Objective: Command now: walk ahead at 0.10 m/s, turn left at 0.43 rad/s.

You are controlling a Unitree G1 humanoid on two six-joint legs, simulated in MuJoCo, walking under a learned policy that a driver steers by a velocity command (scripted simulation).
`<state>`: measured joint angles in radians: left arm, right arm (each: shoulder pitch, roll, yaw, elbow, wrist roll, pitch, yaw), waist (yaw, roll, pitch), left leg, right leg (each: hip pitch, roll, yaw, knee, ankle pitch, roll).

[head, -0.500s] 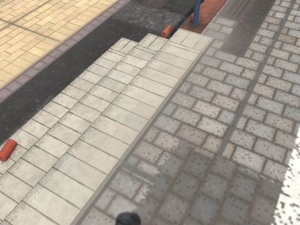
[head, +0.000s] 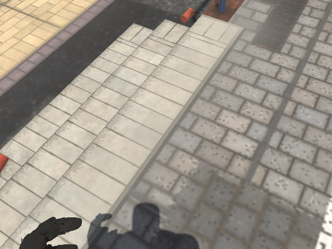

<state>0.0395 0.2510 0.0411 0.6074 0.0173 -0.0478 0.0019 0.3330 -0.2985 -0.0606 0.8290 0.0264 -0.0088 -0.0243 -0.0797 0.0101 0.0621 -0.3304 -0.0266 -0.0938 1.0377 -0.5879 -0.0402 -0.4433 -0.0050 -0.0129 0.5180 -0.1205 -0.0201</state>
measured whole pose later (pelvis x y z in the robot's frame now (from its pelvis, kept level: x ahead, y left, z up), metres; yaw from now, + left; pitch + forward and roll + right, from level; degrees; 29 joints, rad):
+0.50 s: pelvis +0.04 +0.04 +0.01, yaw +17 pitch +2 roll -3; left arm 0.09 0.32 0.10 0.75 0.01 0.02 0.04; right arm 0.21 -0.30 -0.06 0.63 0.00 0.02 -0.02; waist -0.01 -0.03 0.06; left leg -0.32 -0.02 -0.04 0.50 -0.22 0.06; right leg -0.56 0.00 0.02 1.11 -0.40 0.06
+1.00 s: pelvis +0.06 +0.01 +0.01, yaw +29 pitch +1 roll +0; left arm 0.15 0.24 0.05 0.77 0.00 -0.01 0.01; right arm 0.17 -0.32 -0.08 0.64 0.00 0.05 -0.03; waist 0.01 0.04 0.04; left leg -0.40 -0.07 -0.14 0.93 -0.50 -0.08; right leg -0.23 0.00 0.03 0.47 -0.25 -0.01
